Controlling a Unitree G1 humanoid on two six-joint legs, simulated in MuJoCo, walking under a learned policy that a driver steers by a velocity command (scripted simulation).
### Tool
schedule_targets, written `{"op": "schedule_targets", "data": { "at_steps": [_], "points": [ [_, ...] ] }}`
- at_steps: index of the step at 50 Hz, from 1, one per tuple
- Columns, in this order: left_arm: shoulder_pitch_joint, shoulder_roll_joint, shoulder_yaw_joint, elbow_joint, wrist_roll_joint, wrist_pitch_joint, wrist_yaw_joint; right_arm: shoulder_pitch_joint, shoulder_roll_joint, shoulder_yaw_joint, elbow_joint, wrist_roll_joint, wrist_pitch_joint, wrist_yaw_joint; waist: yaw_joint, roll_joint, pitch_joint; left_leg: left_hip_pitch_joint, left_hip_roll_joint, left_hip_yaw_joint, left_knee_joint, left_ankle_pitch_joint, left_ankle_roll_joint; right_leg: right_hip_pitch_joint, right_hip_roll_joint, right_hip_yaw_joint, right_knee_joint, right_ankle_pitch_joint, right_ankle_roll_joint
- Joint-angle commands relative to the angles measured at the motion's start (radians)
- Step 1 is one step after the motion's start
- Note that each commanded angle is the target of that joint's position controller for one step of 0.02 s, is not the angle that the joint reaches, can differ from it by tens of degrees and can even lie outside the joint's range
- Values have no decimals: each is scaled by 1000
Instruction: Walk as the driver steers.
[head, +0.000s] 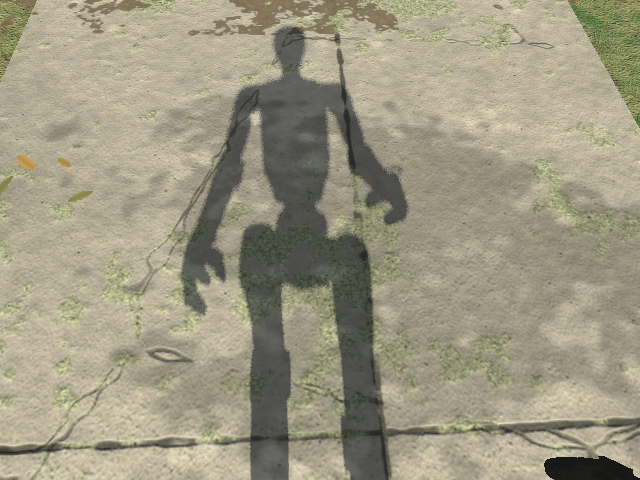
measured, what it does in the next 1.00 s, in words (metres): walks ahead: right foot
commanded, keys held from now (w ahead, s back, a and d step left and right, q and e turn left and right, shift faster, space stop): no key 1.00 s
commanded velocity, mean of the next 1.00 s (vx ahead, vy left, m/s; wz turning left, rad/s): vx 0.05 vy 0.00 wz -0.04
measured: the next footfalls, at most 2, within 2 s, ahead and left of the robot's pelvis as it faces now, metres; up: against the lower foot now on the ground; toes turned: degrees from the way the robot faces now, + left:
right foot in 0.28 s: +0.12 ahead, -0.14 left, +0.00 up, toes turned +1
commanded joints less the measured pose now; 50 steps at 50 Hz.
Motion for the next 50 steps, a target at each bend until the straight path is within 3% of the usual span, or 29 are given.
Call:
{"op": "schedule_targets", "data": {
  "at_steps": [1,2,3,5,7,10,13,14,15,16,18,22,29,50],
  "points": [
    [122,145,22,-35,-20,-2,-4,255,-141,-39,11,36,26,1,-113,147,-337,682,411,-479,-41,511,282,-422,-46,43,496,-144,56],
    [36,140,22,-53,-16,15,3,170,-112,-25,-6,29,38,-2,-96,76,-240,541,361,-400,-81,388,241,-425,-86,-1,460,-83,66],
    [-4,124,24,-63,-4,33,9,99,-82,-11,-12,21,45,-3,-69,54,-159,395,321,-336,-125,319,221,-395,-125,-26,378,-39,73],
    [19,67,16,-57,2,61,19,37,-85,-9,-3,5,57,-2,-19,130,-110,202,237,-229,-189,249,181,-234,-149,-76,179,20,78],
    [35,29,5,-43,6,63,26,33,-102,-15,10,-1,62,-8,-15,165,-135,164,209,-162,-194,316,186,-130,-137,-111,27,61,85],
    [19,42,7,-29,6,68,25,52,-118,-19,33,16,73,-18,-21,143,-183,178,224,-163,-200,149,185,-33,-135,-123,-132,232,73],
    [-23,47,9,-26,26,76,20,49,-89,-4,48,25,88,-19,-15,116,-112,82,170,-156,-218,-307,105,69,-129,-134,-308,354,34],
    [-44,66,10,-41,36,75,23,72,-70,4,61,20,89,-17,-23,92,-79,51,146,-154,-211,-422,58,78,-175,-81,-352,366,13],
    [-58,113,18,-51,31,74,28,95,-77,2,66,13,88,-15,-53,33,-43,38,99,-122,-176,-452,21,49,-217,-48,-368,328,-9],
    [-67,138,28,-26,20,70,25,116,-74,-2,69,18,94,-21,-82,-74,-10,106,44,-50,-144,-380,-1,-83,-191,-54,-384,132,-24],
    [-90,63,11,-19,26,49,20,109,-79,-3,82,20,101,-33,-76,-84,13,197,45,-36,-84,-273,-5,-170,-174,-59,-428,98,-1],
    [-82,61,11,6,14,19,16,138,-69,-2,116,17,106,-40,-76,-51,-26,234,47,-28,-42,-115,6,-107,-163,-76,-380,310,17],
    [-70,57,7,50,9,22,18,129,-74,-6,159,28,115,-42,-63,2,-53,269,52,-27,-10,17,2,-53,-147,-97,-338,452,10],
    [-69,23,-9,173,9,37,24,145,-69,-9,256,32,137,-62,-64,9,-2,284,52,-29,-33,-32,-9,-51,-120,-132,-378,379,18]
  ]
}}
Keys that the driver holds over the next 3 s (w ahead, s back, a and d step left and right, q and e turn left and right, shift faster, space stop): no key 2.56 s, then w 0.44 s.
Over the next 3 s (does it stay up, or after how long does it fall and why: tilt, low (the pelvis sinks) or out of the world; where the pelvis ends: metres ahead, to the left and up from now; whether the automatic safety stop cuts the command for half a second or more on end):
stays up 0.21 0.01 0.01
